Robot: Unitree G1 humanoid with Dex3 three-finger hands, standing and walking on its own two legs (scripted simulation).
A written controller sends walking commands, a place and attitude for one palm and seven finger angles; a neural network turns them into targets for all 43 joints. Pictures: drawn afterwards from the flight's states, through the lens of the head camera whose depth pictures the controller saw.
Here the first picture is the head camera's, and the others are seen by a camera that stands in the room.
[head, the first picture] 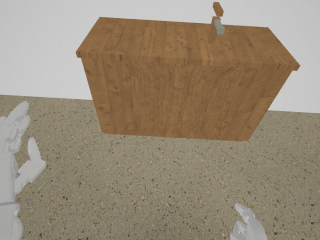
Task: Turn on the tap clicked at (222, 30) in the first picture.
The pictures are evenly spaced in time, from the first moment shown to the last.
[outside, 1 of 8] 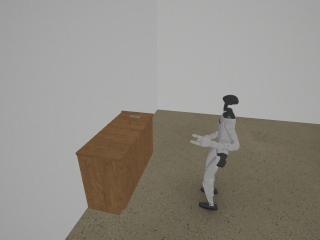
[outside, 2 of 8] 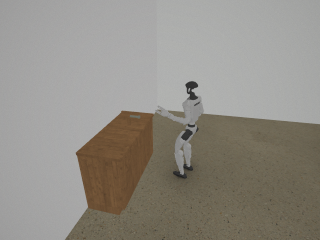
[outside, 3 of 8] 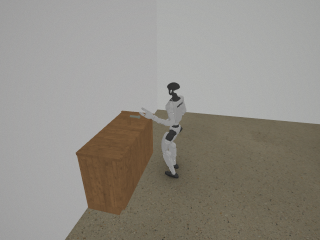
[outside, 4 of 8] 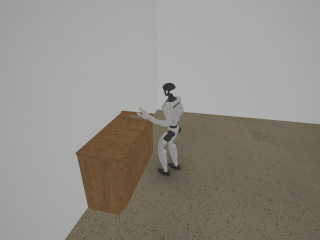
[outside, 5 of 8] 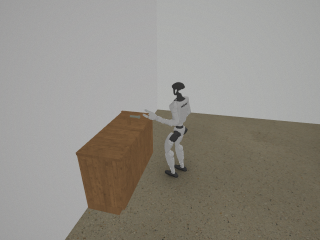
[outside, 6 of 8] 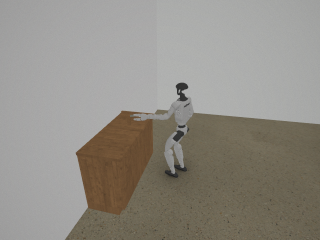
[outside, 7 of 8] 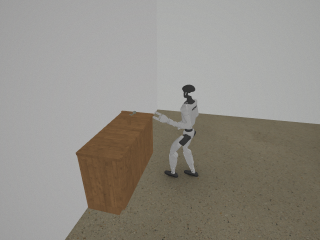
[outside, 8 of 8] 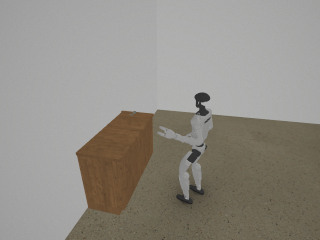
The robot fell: no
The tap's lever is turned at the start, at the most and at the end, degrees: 0 78 78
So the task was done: yes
